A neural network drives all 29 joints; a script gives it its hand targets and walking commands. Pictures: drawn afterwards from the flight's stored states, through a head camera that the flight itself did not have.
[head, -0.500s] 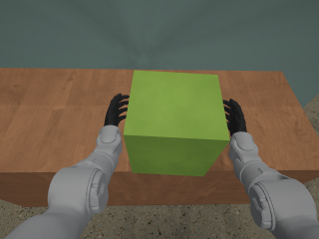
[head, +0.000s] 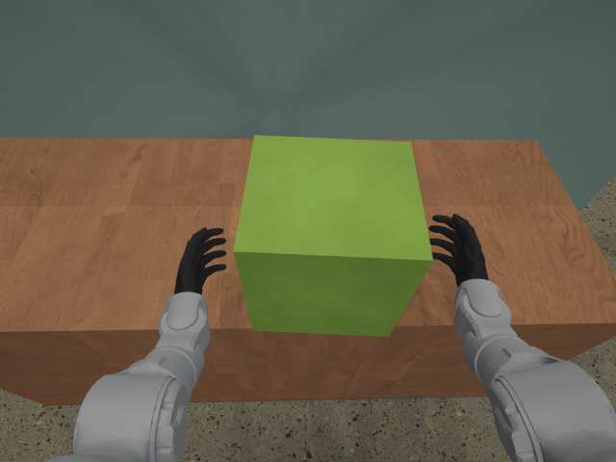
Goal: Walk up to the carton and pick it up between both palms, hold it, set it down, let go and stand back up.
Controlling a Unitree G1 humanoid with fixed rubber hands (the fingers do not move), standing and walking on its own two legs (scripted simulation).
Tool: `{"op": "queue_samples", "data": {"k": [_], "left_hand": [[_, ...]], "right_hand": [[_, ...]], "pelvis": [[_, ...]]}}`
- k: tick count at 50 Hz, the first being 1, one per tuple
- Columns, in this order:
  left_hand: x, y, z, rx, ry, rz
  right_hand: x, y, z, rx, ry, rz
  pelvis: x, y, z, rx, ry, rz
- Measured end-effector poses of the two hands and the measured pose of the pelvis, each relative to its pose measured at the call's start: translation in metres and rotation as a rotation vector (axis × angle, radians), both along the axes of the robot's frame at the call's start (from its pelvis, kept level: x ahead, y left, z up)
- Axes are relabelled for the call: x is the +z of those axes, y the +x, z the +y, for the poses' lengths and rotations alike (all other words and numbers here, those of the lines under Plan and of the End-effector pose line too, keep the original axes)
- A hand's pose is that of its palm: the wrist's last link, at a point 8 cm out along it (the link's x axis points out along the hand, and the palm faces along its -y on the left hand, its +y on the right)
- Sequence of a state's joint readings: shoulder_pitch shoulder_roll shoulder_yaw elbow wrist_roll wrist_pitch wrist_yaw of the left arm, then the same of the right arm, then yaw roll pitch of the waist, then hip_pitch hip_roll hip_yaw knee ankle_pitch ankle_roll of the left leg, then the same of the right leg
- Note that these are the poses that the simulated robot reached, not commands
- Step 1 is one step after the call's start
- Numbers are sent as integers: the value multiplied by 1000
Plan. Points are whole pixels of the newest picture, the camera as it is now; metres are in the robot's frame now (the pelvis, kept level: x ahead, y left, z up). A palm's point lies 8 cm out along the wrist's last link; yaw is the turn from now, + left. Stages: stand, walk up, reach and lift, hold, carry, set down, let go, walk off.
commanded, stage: set down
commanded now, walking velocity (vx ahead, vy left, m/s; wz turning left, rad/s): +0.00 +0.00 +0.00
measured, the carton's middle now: (326, 243) +0.45 -0.01 -0.03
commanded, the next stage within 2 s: none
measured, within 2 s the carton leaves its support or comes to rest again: neither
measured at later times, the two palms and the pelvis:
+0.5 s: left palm (162, 347) +0.29 +0.21 -0.03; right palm (491, 344) +0.29 -0.22 -0.02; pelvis -0.01 +0.00 +0.00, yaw +1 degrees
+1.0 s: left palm (153, 399) +0.22 +0.21 -0.03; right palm (514, 390) +0.23 -0.23 -0.02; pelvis -0.01 -0.02 +0.01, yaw +2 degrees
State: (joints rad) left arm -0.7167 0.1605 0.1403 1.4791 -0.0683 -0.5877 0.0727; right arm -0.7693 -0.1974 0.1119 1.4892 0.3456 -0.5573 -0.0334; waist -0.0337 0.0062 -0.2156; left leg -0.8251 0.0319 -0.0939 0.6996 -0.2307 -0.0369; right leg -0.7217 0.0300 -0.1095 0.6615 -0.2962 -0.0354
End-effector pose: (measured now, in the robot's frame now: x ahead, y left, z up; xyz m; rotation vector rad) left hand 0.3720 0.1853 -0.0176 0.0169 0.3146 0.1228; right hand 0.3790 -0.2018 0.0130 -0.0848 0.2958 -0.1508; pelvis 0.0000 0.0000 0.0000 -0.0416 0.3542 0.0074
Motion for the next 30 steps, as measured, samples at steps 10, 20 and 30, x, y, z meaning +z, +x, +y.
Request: {"op": "queue_samples", "data": {"k": [10, 20, 30], "left_hand": [[-8, -23, 9, 4, 4, -37], [-16, -66, 23, 19, 23, -43], [-9, -98, 26, 40, 29, -52]], "right_hand": [[-23, -37, -11, -25, 7, 17], [-32, -71, -14, -14, 36, -18], [-33, -104, -23, -32, 75, -23]], "pelvis": [[0, -1, 0, 0, 0, -1], [2, -7, -1, 5, 7, -19], [6, -15, -6, 10, 19, -90]]}}
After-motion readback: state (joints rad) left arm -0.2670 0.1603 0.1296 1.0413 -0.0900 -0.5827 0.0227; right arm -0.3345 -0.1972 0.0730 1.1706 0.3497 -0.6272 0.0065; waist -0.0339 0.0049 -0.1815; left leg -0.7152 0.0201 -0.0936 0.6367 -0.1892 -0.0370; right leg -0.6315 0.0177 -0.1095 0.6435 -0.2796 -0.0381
